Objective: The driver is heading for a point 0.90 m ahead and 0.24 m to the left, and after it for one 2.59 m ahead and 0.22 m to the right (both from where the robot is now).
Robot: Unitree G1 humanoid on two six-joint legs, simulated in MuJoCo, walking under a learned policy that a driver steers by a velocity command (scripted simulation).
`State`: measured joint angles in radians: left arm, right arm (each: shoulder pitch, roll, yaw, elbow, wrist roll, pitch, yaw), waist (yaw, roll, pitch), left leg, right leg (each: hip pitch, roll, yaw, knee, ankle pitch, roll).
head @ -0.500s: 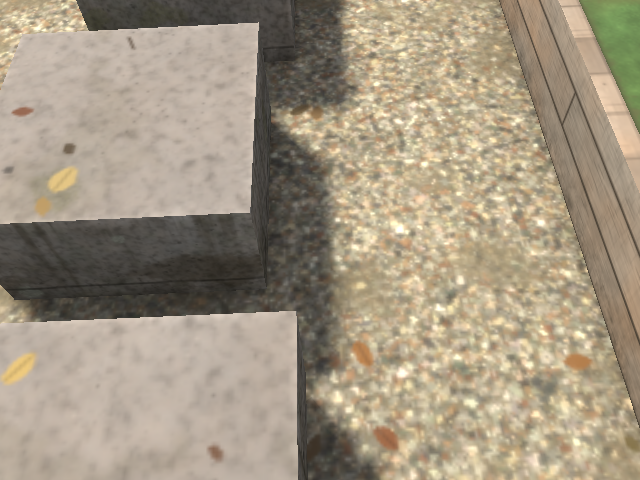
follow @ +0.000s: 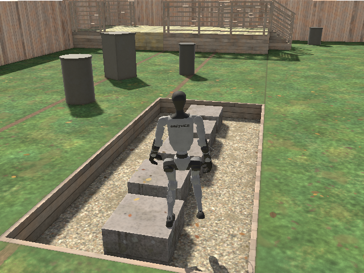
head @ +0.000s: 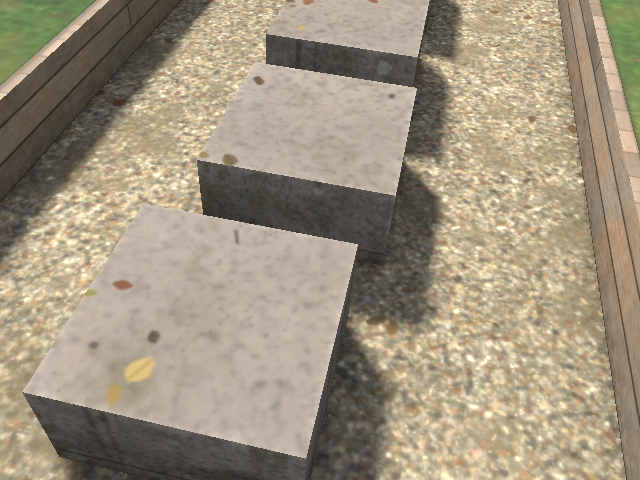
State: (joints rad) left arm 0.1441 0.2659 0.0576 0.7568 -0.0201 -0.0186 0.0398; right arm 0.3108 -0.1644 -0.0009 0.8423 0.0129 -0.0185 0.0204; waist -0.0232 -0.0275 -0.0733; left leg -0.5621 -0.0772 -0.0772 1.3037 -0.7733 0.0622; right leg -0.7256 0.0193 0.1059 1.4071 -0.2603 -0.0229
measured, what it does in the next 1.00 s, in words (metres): walks ahead, turning left: right foot 0.30 m lower, then left foot 0.30 m higher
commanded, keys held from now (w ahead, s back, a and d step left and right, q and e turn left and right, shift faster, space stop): w+q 1.00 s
